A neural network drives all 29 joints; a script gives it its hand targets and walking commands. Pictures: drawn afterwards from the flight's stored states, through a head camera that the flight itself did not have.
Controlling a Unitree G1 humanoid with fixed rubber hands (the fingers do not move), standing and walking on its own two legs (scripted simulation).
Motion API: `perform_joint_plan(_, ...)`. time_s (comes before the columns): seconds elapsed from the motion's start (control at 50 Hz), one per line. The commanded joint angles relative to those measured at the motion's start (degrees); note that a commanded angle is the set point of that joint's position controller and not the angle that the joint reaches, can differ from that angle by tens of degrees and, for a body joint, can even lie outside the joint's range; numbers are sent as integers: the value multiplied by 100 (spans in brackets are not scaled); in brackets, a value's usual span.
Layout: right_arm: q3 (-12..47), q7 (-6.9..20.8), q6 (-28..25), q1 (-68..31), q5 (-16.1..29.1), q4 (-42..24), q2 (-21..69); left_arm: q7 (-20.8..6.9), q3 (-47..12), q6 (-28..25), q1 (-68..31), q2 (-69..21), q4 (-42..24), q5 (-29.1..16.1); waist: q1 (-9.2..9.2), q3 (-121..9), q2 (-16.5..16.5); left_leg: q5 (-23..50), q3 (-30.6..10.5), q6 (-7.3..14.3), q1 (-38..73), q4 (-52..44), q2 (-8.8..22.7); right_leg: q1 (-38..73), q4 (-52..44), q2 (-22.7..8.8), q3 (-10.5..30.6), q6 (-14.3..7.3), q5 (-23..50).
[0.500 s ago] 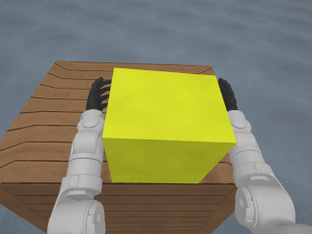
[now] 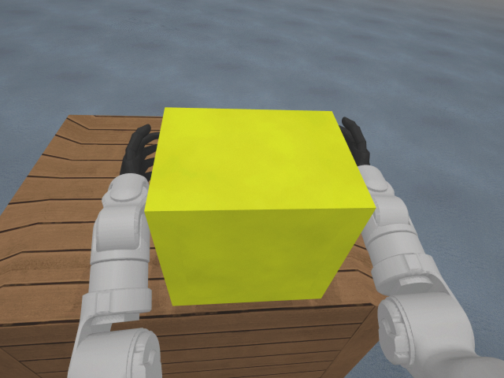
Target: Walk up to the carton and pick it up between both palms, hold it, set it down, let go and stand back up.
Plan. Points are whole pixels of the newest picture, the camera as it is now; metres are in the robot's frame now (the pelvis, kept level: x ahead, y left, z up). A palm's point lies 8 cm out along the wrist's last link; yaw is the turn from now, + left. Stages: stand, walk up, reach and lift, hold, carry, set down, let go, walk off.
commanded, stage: reach and lift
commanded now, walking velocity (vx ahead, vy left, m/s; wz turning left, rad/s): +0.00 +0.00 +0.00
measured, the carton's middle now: (249, 211) +0.34 +0.00 +0.12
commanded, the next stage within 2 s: hold in 1.94 s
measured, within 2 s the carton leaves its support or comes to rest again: neither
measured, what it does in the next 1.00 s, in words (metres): stands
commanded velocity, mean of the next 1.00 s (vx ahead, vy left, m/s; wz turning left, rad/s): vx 0.00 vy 0.00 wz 0.00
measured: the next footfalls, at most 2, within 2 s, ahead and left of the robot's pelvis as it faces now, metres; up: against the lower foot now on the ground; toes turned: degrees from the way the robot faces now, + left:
none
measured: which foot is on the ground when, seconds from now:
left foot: down 0.00-1.00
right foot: down 0.00-1.00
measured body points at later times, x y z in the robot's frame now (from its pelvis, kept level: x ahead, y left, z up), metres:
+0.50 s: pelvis -0.02 +0.00 +0.00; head -0.09 +0.02 +0.44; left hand +0.36 +0.16 +0.22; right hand +0.37 -0.18 +0.23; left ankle -0.01 +0.12 -0.75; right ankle -0.01 -0.12 -0.75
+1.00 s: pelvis -0.02 +0.01 +0.00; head -0.10 +0.02 +0.44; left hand +0.38 +0.15 +0.25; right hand +0.37 -0.20 +0.26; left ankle -0.01 +0.12 -0.75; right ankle -0.01 -0.12 -0.75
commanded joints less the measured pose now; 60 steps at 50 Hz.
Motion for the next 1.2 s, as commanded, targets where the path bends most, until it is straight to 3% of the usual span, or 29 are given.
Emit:
perform_joint_plan(0.0,2269,385,-118,-4343,702,-2444,3122,-503,-3389,-193,-4197,-3259,-1826,-800,-231,-2815,905,3428,-24,-530,1000,427,-238,805,353,449,-6,82,2591)
perform_joint_plan(0.04,2352,402,10,-4436,827,-2801,3110,-427,-3507,-75,-4195,-3231,-2007,-926,-232,-2875,863,3535,-31,-530,1129,481,-210,628,288,495,15,25,2339)
perform_joint_plan(0.06,2302,390,135,-4179,760,-2540,3030,-433,-3383,-10,-4106,-3112,-1931,-841,-275,-2706,771,3522,-45,-523,1082,454,-195,619,303,505,11,26,2354)
perform_joint_plan(0.1,2206,407,315,-4017,711,-2232,2805,-527,-3014,229,-3645,-2959,-1543,-594,-159,-2179,591,3310,-3,-472,1080,298,-146,536,189,513,18,-8,2034)
perform_joint_plan(0.14,2320,378,422,-4086,814,-2441,2797,-664,-2838,412,-3413,-2852,-1392,-515,-64,-2136,438,3084,78,-391,867,246,-195,851,164,490,69,3,2166)
perform_joint_plan(0.22,2417,224,594,-4512,778,-2512,3192,-909,-2344,478,-3639,-2640,-973,-385,31,-1986,-125,2139,227,-93,251,15,-308,1439,242,393,194,229,2515)
perform_joint_plan(0.26,2347,197,723,-4623,758,-2233,3346,-963,-2167,429,-4146,-2632,-947,-332,55,-1902,-145,1750,273,-52,95,-128,-318,1429,256,380,196,266,2259)
perform_joint_plan(0.3,2179,235,746,-4719,783,-2110,3390,-958,-2277,414,-4425,-2712,-938,-445,3,-1841,65,1449,276,-62,62,-195,-304,1098,199,350,221,205,1807)
perform_joint_plan(0.34,2190,242,719,-5086,742,-2227,3663,-952,-2298,358,-4876,-2731,-846,-537,42,-2067,36,1101,302,20,-108,-212,-344,1080,179,319,259,234,1552)
perform_joint_plan(0.36,2101,265,712,-5160,710,-2136,3695,-921,-2350,327,-5032,-2817,-794,-588,19,-2147,178,1046,282,-9,-113,-215,-333,963,200,323,251,218,1459)
perform_joint_plan(0.4,1947,305,710,-5398,593,-1936,3818,-867,-2502,205,-5538,-2898,-790,-790,-93,-2251,133,798,257,-22,-67,-235,-298,697,196,340,219,199,1116)
perform_joint_plan(0.44,1718,335,780,-5145,426,-1253,3805,-860,-2313,208,-5593,-2818,-393,-679,-134,-1890,185,463,252,32,-109,-327,-275,522,111,292,213,175,679)
perform_joint_plan(0.48,1647,328,841,-5341,407,-1260,3823,-926,-2251,317,-5611,-2749,-82,-690,-149,-1819,152,119,273,108,-265,-422,-265,532,62,245,270,176,454)
perform_joint_plan(0.52,1377,334,962,-5390,306,-788,3629,-997,-2051,401,-5649,-2665,348,-574,-191,-1513,222,-345,246,111,-526,-577,-232,454,11,215,272,127,-49)
perform_joint_plan(0.58,1068,331,1033,-5499,204,-284,3525,-1070,-1808,457,-5753,-2530,789,-451,-209,-1367,330,-620,302,114,-756,-638,-246,453,-9,157,351,131,-231)
perform_joint_plan(0.62,1180,294,990,-5771,378,-613,3590,-1071,-2107,421,-5907,-2713,561,-642,-308,-1948,544,-61,229,10,-556,-458,-251,642,112,203,331,111,347)
perform_joint_plan(0.66,1420,235,982,-5934,666,-1004,3627,-1045,-2240,364,-5940,-2822,360,-848,-329,-2436,553,665,170,-79,-232,-216,-273,799,180,276,307,147,934)
perform_joint_plan(0.72,1791,169,989,-6206,1096,-1435,3585,-880,-2438,339,-6067,-2987,-66,-1055,-273,-2895,673,1650,54,-234,174,76,-257,838,290,418,248,150,1499)
perform_joint_plan(0.76,1883,186,1062,-6184,1161,-1353,3628,-836,-2165,373,-6005,-2826,78,-928,-97,-2746,500,1290,110,-129,-15,-27,-283,739,229,410,284,161,1125)
perform_joint_plan(0.82,1825,274,1182,-6172,1150,-1117,3572,-781,-2081,442,-6135,-2801,137,-948,-22,-2440,381,898,110,-66,-248,-193,-202,556,175,434,310,83,607)
perform_joint_plan(0.88,1694,361,1286,-6415,1028,-833,3608,-809,-1767,520,-6214,-2637,585,-894,142,-2146,-35,184,153,119,-735,-382,-172,565,152,414,362,69,221)
perform_joint_plan(0.92,1745,370,1330,-6435,1089,-918,3787,-802,-1714,513,-6304,-2554,498,-954,210,-2444,-170,249,195,165,-763,-293,-205,740,229,418,399,127,475)
perform_joint_plan(1.04,1770,223,1461,-6486,1488,-1073,3724,-721,-2138,543,-6632,-2763,246,-1299,-154,-2754,312,1034,102,-64,-306,37,-243,565,256,434,459,171,1298)
perform_joint_plan(1.06,1822,162,1517,-6362,1532,-1143,3675,-748,-2163,583,-6484,-2771,153,-1287,-199,-2781,335,1264,77,-113,-203,81,-248,671,260,446,470,174,1600)
perform_joint_plan(1.08,1680,127,1638,-6095,1530,-698,3453,-779,-2009,668,-6409,-2689,291,-1120,-252,-2285,528,1134,52,-180,-255,-3,-235,579,207,416,483,141,1403)
perform_joint_plan(1.1,1683,112,1673,-6150,1552,-716,3455,-834,-1914,722,-6447,-2623,328,-1047,-221,-2176,493,935,65,-169,-336,-63,-241,577,160,379,489,161,1245)
perform_joint_plan(1.14,1647,64,1817,-5796,1618,-493,3270,-936,-1936,797,-6308,-2566,233,-1023,-360,-1989,555,1225,13,-275,-251,-66,-209,696,164,401,476,128,1496)
perform_joint_plan(1.18,1724,27,1844,-5887,1753,-827,3138,-997,-2064,877,-6226,-2603,46,-1046,-401,-2153,743,1660,-24,-387,-134,17,-196,788,205,436,446,89,1712)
